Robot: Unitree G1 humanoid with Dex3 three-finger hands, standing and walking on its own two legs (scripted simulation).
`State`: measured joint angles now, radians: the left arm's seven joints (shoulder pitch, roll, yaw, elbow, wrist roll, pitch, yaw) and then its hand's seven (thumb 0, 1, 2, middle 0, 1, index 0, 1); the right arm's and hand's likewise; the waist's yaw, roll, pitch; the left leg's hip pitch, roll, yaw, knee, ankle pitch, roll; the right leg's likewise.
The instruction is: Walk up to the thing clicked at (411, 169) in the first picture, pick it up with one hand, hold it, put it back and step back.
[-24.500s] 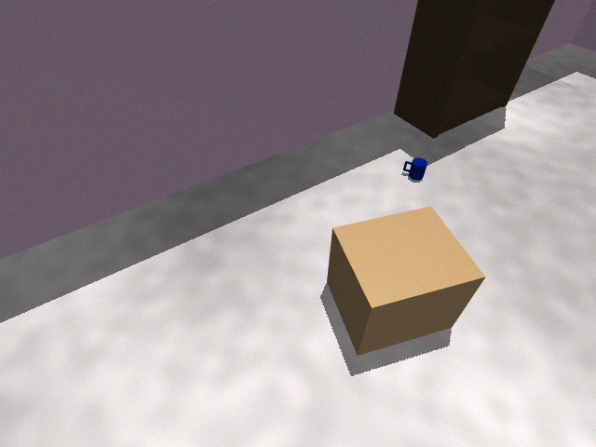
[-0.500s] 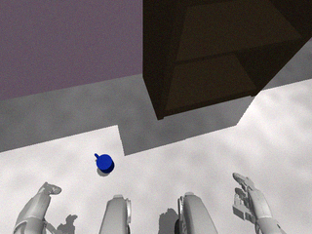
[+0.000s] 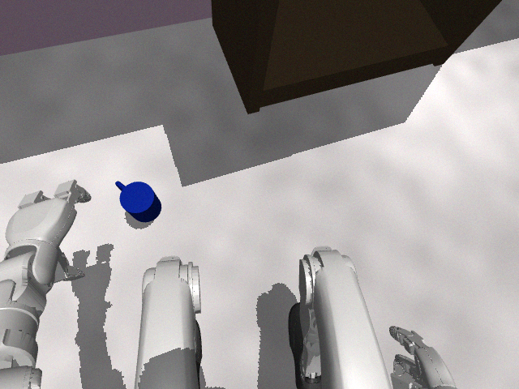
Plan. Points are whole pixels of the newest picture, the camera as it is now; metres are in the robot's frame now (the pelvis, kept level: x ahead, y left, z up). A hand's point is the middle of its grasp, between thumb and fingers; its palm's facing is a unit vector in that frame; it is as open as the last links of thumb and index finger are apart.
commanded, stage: rise first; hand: left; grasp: from above
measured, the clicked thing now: (136, 198) +0.51 +0.27 -0.37
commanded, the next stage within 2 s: approach in 1.40 s
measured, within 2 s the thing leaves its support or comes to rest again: neither
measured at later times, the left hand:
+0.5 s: hand (85, 223) +0.41 +0.31 -0.21, palm faces -0.46 -0.05 -0.89, open 14.1 cm
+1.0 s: hand (101, 214) +0.43 +0.30 -0.24, palm faces -0.46 -0.05 -0.89, open 14.1 cm
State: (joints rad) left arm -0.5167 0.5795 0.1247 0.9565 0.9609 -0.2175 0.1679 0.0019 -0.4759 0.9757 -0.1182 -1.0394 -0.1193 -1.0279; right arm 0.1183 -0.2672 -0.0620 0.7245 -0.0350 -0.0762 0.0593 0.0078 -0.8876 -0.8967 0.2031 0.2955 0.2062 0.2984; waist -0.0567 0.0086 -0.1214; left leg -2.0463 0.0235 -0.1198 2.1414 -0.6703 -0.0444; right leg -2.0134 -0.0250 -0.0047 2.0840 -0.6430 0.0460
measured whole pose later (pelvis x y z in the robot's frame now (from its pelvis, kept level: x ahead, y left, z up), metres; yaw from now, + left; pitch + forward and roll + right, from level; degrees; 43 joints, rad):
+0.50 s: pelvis +0.00 +0.01 -0.05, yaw -2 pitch +33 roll -7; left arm -0.74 0.65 0.08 1.25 1.24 -0.26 0.35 0.00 -0.52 1.01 -0.09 -0.98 -0.08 -0.97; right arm 0.12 -0.27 -0.03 0.75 -0.09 -0.04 0.11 0.00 -0.90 -0.90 0.20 0.30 0.21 0.30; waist -0.14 0.00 -0.10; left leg -2.22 0.00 -0.13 2.32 -0.68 -0.02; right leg -2.15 -0.03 0.00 2.23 -0.66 0.05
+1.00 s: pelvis +0.01 +0.01 -0.07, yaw -2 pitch +34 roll -7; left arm -0.81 0.67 0.12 1.35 1.27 -0.24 0.42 0.00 -0.51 0.99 -0.09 -1.02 -0.09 -1.00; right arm 0.13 -0.27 -0.01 0.77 -0.13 -0.04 0.13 0.00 -0.90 -0.90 0.20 0.30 0.21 0.30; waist -0.17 0.00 -0.09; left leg -2.28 0.00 -0.15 2.38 -0.71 -0.03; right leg -2.22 -0.02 0.00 2.29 -0.68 0.07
